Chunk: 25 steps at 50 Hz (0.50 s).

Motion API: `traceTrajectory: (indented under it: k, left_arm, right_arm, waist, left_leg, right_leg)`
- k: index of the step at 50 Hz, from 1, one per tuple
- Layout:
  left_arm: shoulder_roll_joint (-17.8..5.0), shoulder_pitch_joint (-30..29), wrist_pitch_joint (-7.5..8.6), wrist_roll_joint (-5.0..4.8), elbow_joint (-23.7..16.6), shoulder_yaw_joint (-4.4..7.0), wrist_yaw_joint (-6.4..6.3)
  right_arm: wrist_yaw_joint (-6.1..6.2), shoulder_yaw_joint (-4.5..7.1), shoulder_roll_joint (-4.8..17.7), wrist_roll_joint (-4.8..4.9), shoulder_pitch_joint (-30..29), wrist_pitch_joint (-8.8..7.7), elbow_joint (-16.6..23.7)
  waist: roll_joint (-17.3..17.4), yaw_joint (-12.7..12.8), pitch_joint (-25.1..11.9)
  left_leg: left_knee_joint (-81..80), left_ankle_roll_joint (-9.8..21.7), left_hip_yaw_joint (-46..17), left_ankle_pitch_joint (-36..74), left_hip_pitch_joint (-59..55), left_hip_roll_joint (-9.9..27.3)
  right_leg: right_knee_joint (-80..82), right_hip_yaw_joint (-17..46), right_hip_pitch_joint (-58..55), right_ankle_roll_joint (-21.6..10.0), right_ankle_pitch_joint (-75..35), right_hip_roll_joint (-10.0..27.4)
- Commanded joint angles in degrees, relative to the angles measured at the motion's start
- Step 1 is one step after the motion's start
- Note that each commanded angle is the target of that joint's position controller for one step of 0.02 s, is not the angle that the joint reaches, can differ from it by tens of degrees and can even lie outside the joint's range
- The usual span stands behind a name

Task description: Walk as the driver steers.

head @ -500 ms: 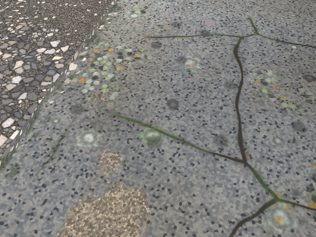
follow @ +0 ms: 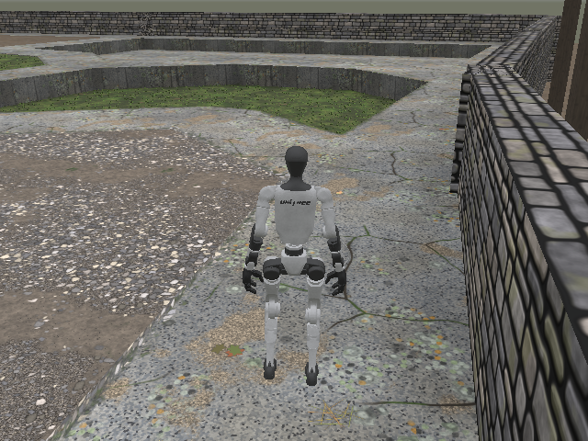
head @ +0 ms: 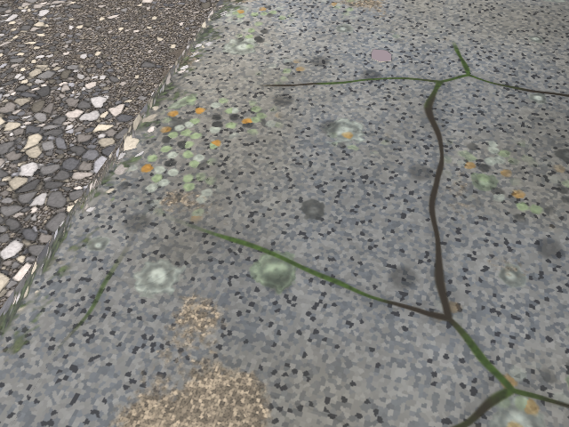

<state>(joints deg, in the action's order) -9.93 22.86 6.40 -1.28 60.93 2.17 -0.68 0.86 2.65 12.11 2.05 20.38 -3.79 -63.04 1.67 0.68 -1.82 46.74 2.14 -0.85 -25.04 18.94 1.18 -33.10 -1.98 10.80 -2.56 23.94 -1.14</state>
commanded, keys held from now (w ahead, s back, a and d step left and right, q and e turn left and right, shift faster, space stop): w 0.54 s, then w+e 0.46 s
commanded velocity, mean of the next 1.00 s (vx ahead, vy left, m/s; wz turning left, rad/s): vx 0.47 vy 0.00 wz -0.15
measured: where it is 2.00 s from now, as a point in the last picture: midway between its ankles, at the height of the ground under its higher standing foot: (372, 247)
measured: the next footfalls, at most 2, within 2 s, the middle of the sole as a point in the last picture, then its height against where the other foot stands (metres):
left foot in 0.34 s outside the picture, level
right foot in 0.92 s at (362, 366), level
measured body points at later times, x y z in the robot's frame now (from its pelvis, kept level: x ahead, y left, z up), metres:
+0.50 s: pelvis +0.26 +0.05 +0.01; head +0.29 +0.05 +0.46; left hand +0.30 +0.31 -0.13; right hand +0.37 -0.21 -0.12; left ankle +0.33 +0.13 -0.73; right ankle +0.16 -0.10 -0.62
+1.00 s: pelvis +0.56 -0.03 -0.01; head +0.60 -0.04 +0.44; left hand +0.77 +0.19 -0.11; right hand +0.53 -0.30 -0.15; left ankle +0.39 +0.13 -0.63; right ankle +0.64 -0.12 -0.73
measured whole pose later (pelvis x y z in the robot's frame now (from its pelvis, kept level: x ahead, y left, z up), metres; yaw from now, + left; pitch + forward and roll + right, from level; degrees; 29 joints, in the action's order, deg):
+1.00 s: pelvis +0.56 -0.03 -0.01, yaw -12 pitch +2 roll +1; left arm -14.4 6.3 4.7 -0.9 44.6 4.1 2.5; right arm 0.2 2.0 15.1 0.7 16.7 -5.6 -55.1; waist -0.2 -1.0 2.8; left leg 64.5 0.5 1.5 -25.5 13.0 1.6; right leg -35.3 -2.7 28.5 -5.8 9.5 -2.8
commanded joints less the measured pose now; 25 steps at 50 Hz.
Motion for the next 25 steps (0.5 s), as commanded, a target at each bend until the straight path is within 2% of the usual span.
traceTrajectory:
  k: [1, 3, 5, 6, 8, 9, 10, 12, 13, 14, 15, 16, 17, 18, 19, 20, 21, 22, 23, 24, 25]
  left_arm:
    - [-8.23, 17.68, 0.79, 1.36, 2.85, 1.5, 0.43]
    - [-7.01, 13.35, 0.04, 0.88, 1.58, 0.58, 0.95]
    - [-3.89, 12.35, -1.22, 1.19, 1.23, -0.62, 0.62]
    - [-3.75, 11.18, -1.57, 1.38, 0.56, -0.86, 0.23]
    - [-5.59, 7.49, -1.6, 1.7, -1.61, -0.85, -0.63]
    - [-7.53, 7.91, -1.32, 1.53, -1.98, -0.46, -1.0]
    - [-9.51, 9.15, -0.95, 1.13, -1.75, 0.08, -1.22]
    - [-10.49, 9.97, -0.53, 0.18, -1.03, 0.76, -1.29]
    - [-10.45, 10.02, -0.51, 0.04, -0.86, 0.97, -1.22]
    - [-10.82, 9.77, -0.67, 0.22, -0.82, 1.25, -1.15]
    - [-11.47, 9.36, -1.11, 0.61, -0.87, 1.61, -1.12]
    - [-11.51, 8.39, -1.8, 1.14, -1.13, 1.72, -1.06]
    - [-11.38, 7.17, -2.11, 1.46, -1.95, 1.57, -0.86]
    - [-8.01, 7.7, -1.91, 2.72, -3.63, 0.44, -0.45]
    - [1.49, 15.98, -0.55, 1.13, -2.98, -1.75, 0.52]
    - [-5.1, 9.7, 1.03, -0.65, -3.68, -0.17, 0.78]
    - [-8.28, 2.74, 1.65, -1.85, -6.08, 0.73, 0.73]
    - [-8.82, -0.54, 1.79, -1.44, -6.87, 0.95, 0.13]
    - [-8.8, -1.41, 1.26, -0.61, -6.99, 1.69, -0.41]
    - [-7.55, 0.49, 0.35, -0.31, -6.97, 1.8, -0.54]
    - [-6.31, 1.41, -0.42, -0.32, -6.93, 1.84, -0.7]
  right_arm:
    - [-1.18, 0.43, 4.53, 0.12, -13.6, -4.19, 9.08]
    - [-1.8, 0.53, 4.25, 0.17, -14.46, -4.5, 9.6]
    - [-2.4, 0.48, 3.05, -0.05, -15.83, -4.02, 10.7]
    - [-2.77, 0.12, 2.09, -0.14, -16.9, -3.65, 11.37]
    - [-3.19, -0.95, 0.22, -0.63, -22.08, -3.05, 13.65]
    - [-3.27, -1.3, -0.21, -0.71, -24.96, -2.79, 14.87]
    - [-3.28, -1.26, 0.55, -0.57, -26.71, -2.5, 15.87]
    - [-3.3, -0.88, 3.06, -0.08, -28.44, -2.16, 17.41]
    - [-3.33, -0.48, 4.41, -0.05, -28.62, -2.23, 17.95]
    - [-3.37, 0.16, 5.89, -0.16, -27.38, -2.4, 18.07]
    - [-3.3, 0.96, 7.38, -0.18, -23.87, -2.43, 17.4]
    - [-3.04, 2.21, 9.43, 0.06, -15.57, -2.27, 14.98]
    - [-2.61, 3.4, 11.61, 0.24, -6.14, -1.83, 12.15]
    - [-1.91, 4.47, 16.54, -0.72, 3.52, -1.25, 10.23]
    - [-2.79, 3.98, 16.86, -2.1, 4.97, -1.49, 9.25]
    - [-2.99, 2.73, 11.7, -1.56, 0.9, -1.78, 9.29]
    - [-2.95, 1.98, 9.05, -1.07, -4.88, -2.16, 10.15]
    - [-3.17, 1.43, 7.83, -1.31, -10.05, -2.7, 11.26]
    - [-3.49, 1.05, 6.4, -2.08, -12.43, -3.09, 11.31]
    - [-3.6, 0.66, 5.36, -2.7, -12.89, -3.28, 10.67]
    - [-3.59, 0.55, 4.95, -2.57, -12.25, -3.32, 9.97]
  waist:
    - [-9.67, 5.26, 7.82]
    - [-4.95, 3.08, 8.01]
    - [-5.99, 2.12, 8.18]
    - [-6.21, 1.65, 8.66]
    - [-5.69, 1.46, 10.39]
    - [-6.41, 2.03, 10.49]
    - [-7.72, 2.13, 10.47]
    - [-8.59, 1.29, 11.23]
    - [-8.53, 0.65, 10.69]
    - [-9.08, -0.65, 8.66]
    - [-10.58, -2.76, 5.14]
    - [-11.56, -6.87, -0.1]
    - [-11.36, -11.16, -5.26]
    - [-1.13, -12.44, -13.76]
    - [15.16, -6.56, -23.94]
    - [9.81, -7.55, -16.28]
    - [5.99, -6.08, -6.41]
    - [-1.18, -3.76, -2.81]
    - [-2.26, -1.62, -0.66]
    - [-0.1, 0.53, -0.58]
    - [1.34, 1.29, 0.18]
  left_leg:
    - [25.39, 1.99, -1.78, -2.15, 41.74, 0.48]
    - [27.09, 2.84, -0.83, 4.26, 44.96, 3.38]
    - [22.24, 2.26, 1.13, 8.24, 40.55, 4.76]
    - [17.66, 1.64, 2.52, 11.29, 37.07, 4.4]
    - [2.95, 0.32, 4.91, 20.54, 25.12, 2.45]
    - [-3.15, -0.01, 6.09, 24.22, 18.89, 1.04]
    - [-6.19, -0.01, 6.42, 25.77, 15.08, 0.14]
    - [-11.45, 1.33, 5.37, 26.45, 13.93, -0.22]
    - [-13.79, 2.31, 5.22, 26.16, 13.28, -0.73]
    - [-15.04, 3.27, 5.38, 25.39, 10.87, -1.71]
    - [-14.79, 4.21, 6.08, 23.92, 6.11, -3.21]
    - [-14.11, 5.62, 6.87, 22.51, -3.22, -4.89]
    - [-14.13, 7.26, 4.97, 23.05, -17.05, -3.14]
    - [-13.25, 10.85, -11.97, 18.72, -34.79, 10.25]
    - [-25.56, 20.35, -42.41, 4.23, -46.57, 22.61]
    - [-31.49, 16.92, -43.24, 0.43, -39.83, 19.35]
    - [-32.16, 14.22, -32.6, 4.32, -29.52, 17.77]
    - [-33.57, 12.81, -25.15, 12.12, -19.25, 16.1]
    - [-34.83, 11.85, -19.33, 16.85, -11.77, 13.85]
    - [-36.5, 11.48, -15.71, 17.21, -7.78, 12.09]
    - [-38.08, 11.76, -13.71, 16.78, -5.57, 11.17]
  right_leg:
    - [17.45, 33.93, -26.67, -12.92, -19.6, 22.31]
    - [18.66, 24.44, -26.31, -10.6, -28.23, 20.08]
    - [21.44, 16.36, -21.68, -7.96, -31.78, 16.36]
    - [23.11, 13.11, -17.73, -7.32, -31.53, 14.47]
    - [26.13, 6.82, -5.89, -6.3, -28.84, 10.38]
    - [28.5, 5.71, -1.95, -6.44, -27.73, 9.97]
    - [30.33, 6.05, -1.25, -6.86, -27.42, 11.08]
    - [30.08, 5.58, -5.81, -6.59, -30.31, 12.99]
    - [27.93, 5.19, -9.32, -5.94, -36.25, 13.74]
    - [24.26, 4.78, -12.84, -5.07, -45.85, 14.51]
    - [18.78, 4.14, -15.58, -4.21, -56.89, 14.96]
    - [8.95, 2.66, -15.84, -3.11, -66.03, 14.04]
    - [-3.34, 1.85, -9.16, -1.53, -64.47, 12.2]
    - [-23.6, 0.51, 5.65, -0.23, -39.09, 7.23]
    - [-42.52, 7.78, 21.99, 1.7, 7.55, -3.2]
    - [-48.93, 11.84, 27.63, 0.01, 6.72, -0.12]
    - [-48.8, 9.07, 30.65, -0.94, 1.42, 2.71]
    - [-45.98, 8.06, 27.17, -1.22, -4.36, 6.05]
    - [-43.12, 7.37, 23.82, -1.31, -7.27, 7.97]
    - [-41.14, 7.87, 20.34, -1.5, -8.83, 9.55]
    - [-39.13, 7.51, 19.28, -1.46, -8.94, 10.02]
